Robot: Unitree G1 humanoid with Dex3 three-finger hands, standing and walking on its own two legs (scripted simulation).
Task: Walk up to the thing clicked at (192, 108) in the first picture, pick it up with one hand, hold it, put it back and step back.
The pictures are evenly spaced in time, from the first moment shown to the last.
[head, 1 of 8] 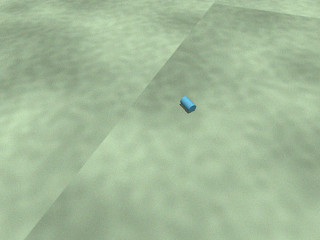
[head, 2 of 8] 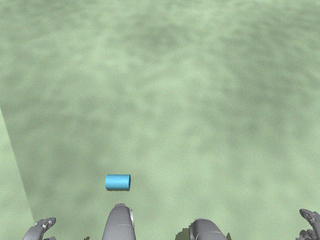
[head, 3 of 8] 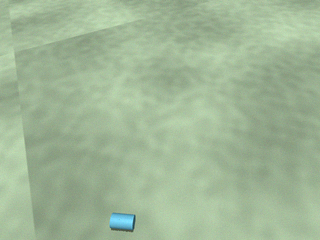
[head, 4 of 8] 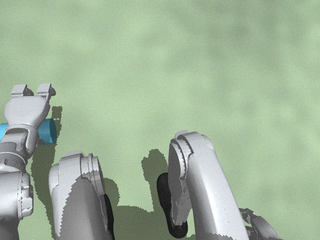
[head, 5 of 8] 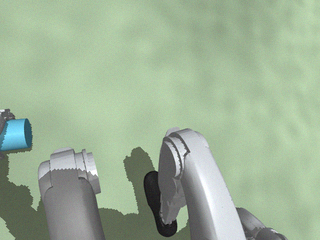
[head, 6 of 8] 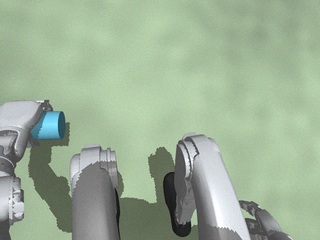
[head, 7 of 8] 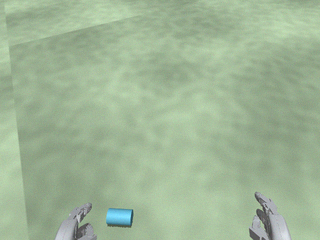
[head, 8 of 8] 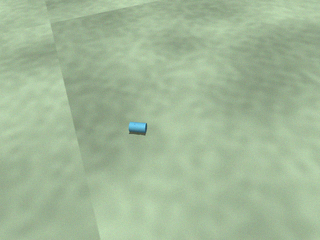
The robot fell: no
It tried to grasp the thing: yes
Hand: left
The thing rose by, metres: 0.68
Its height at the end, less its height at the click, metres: +0.00
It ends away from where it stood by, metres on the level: 0.00
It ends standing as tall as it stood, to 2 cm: yes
